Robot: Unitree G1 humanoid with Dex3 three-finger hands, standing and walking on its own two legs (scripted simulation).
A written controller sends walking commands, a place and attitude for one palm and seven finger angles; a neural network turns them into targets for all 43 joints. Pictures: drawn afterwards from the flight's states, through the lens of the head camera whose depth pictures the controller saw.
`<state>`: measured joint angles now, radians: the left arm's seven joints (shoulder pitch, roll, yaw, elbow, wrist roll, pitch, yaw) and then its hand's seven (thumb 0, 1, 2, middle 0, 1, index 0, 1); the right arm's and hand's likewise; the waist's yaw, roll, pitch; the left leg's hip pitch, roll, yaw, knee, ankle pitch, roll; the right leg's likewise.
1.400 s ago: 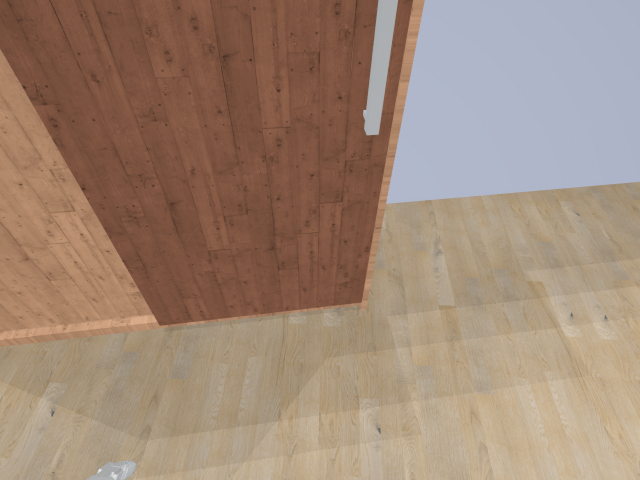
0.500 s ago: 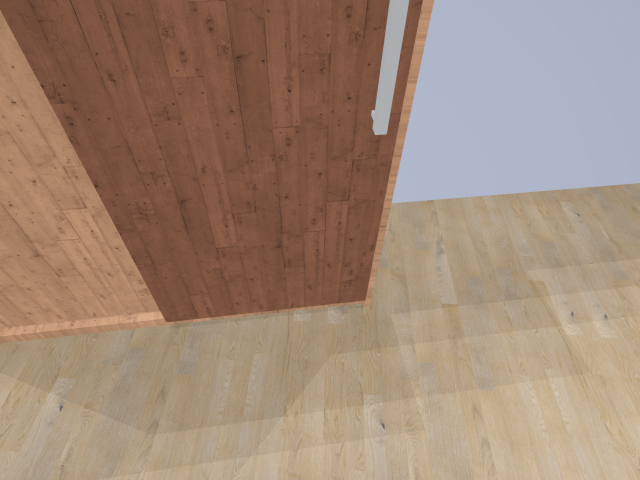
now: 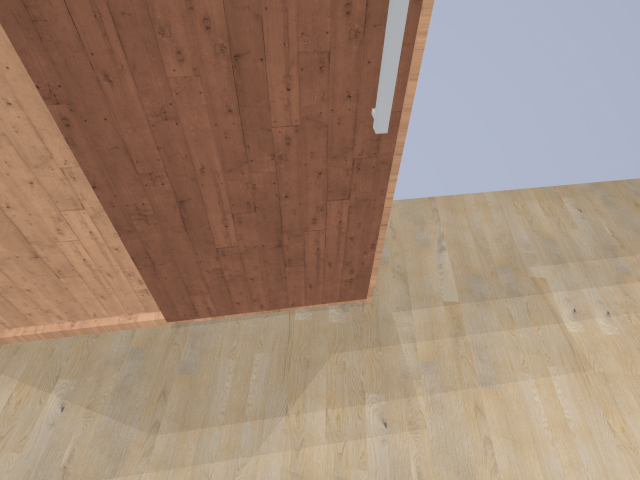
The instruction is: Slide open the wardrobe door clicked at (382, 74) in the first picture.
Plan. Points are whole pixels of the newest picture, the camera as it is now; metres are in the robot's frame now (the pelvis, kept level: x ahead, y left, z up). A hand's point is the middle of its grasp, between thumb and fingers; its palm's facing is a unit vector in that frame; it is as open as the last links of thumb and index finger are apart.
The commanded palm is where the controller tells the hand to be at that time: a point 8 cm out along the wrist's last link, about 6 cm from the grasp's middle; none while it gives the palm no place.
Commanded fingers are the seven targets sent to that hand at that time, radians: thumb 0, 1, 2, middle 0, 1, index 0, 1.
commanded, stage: look at it before walking up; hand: right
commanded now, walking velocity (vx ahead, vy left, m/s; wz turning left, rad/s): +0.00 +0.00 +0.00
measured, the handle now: (388, 45) +0.80 -0.08 +0.19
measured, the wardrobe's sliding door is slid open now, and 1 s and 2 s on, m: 0.00 0.00 0.00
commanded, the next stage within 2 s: turn to face it in 0.04 s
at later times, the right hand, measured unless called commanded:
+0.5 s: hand out of the picture +0.06 -0.21 -0.17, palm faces -0.08 +0.96 -0.27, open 7.4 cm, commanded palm none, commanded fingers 0.00 -0.90 -0.90 0.20 0.30 0.20 0.30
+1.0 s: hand out of the picture +0.12 -0.20 -0.18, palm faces -0.15 +0.97 -0.17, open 7.4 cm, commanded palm none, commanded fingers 0.00 -0.90 -0.90 0.20 0.30 0.20 0.30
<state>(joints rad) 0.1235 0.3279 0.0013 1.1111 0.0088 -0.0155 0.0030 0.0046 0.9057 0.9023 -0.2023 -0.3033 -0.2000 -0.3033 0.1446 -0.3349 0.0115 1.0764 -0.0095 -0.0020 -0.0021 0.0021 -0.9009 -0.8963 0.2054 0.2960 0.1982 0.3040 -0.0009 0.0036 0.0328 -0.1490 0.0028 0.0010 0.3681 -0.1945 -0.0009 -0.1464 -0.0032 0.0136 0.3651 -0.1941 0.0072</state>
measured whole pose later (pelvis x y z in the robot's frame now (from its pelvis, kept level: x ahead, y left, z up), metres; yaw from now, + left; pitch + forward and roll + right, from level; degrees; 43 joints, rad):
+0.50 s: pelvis +0.00 +0.00 -0.01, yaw +4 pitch -1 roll +0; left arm 0.16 0.24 0.01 1.05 0.01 0.01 0.02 0.00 0.91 0.90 -0.20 -0.30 -0.20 -0.30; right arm 0.20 -0.26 0.00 1.02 -0.01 0.04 -0.01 0.00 -0.90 -0.90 0.20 0.30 0.20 0.30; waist -0.01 0.01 0.04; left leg -0.24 -0.03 -0.07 0.48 -0.24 0.00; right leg -0.20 -0.03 -0.06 0.47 -0.26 0.01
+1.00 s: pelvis +0.05 -0.02 +0.00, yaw +10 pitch +1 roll +1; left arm 0.46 0.16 0.03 1.10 0.02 -0.06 0.03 0.00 0.91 0.90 -0.20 -0.30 -0.20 -0.30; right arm 0.28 -0.20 -0.05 1.01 -0.03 0.02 0.02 0.01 -0.90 -0.90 0.20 0.30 0.19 0.30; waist 0.03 0.02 -0.01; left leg -0.47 0.05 0.05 0.94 -0.35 0.02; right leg -0.08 -0.02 -0.12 0.39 -0.32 -0.04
